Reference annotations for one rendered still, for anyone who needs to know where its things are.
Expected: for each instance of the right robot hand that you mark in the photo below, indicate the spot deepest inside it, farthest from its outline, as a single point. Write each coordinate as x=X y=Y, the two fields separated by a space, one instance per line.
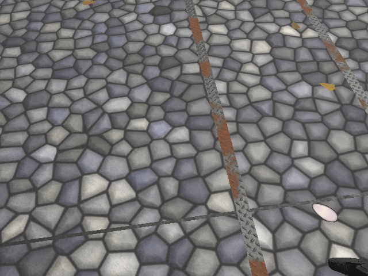
x=349 y=266

